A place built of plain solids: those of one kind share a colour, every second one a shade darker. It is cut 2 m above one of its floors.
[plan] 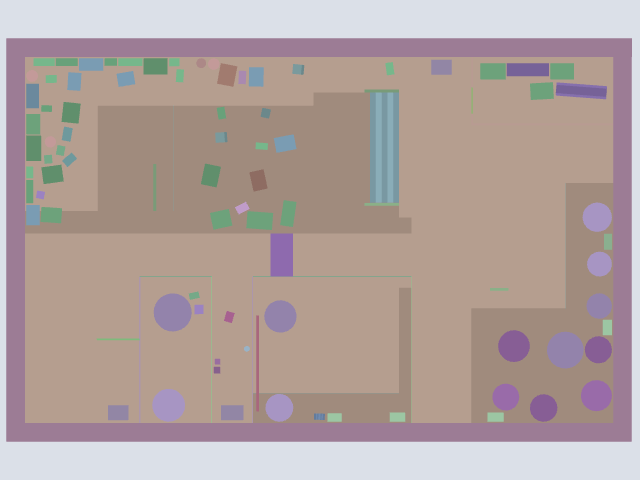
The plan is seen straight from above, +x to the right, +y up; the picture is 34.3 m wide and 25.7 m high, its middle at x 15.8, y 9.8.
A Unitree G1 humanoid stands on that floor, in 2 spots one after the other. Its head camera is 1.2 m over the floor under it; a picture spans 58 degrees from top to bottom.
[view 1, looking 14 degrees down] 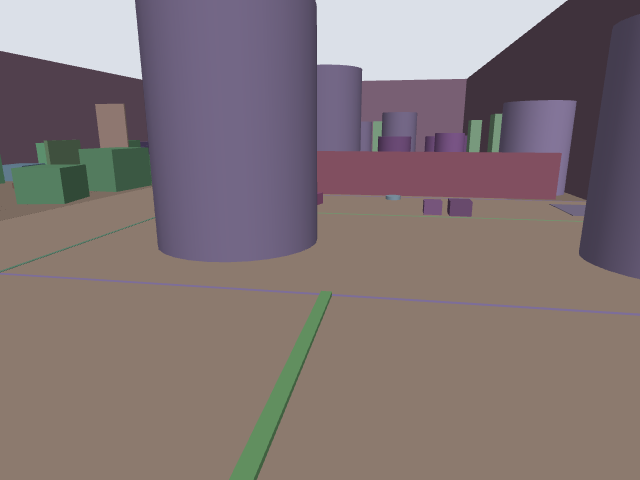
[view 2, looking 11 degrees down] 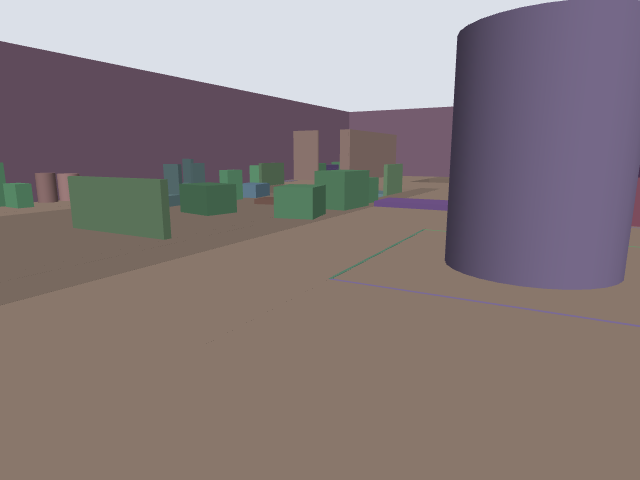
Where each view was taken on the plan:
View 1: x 2.64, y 3.92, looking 10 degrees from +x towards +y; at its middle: floor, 5.70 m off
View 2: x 1.93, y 5.64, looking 29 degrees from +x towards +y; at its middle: floor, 7.23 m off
